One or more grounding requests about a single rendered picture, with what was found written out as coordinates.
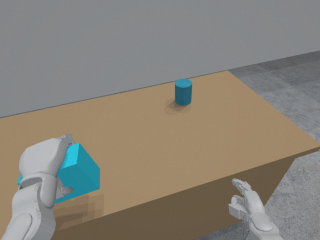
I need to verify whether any sponge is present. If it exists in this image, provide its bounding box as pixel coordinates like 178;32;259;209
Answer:
17;143;100;204

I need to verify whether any robot right hand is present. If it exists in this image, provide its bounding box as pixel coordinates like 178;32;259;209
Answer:
228;178;266;223

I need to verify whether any robot left forearm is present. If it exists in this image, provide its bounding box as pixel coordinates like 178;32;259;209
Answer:
1;173;58;240

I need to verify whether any robot right forearm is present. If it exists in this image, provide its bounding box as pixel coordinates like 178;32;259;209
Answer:
248;212;284;240

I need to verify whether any table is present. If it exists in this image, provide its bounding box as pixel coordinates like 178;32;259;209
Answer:
0;70;320;240

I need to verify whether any robot left hand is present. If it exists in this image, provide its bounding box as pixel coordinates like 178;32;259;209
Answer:
19;133;76;200

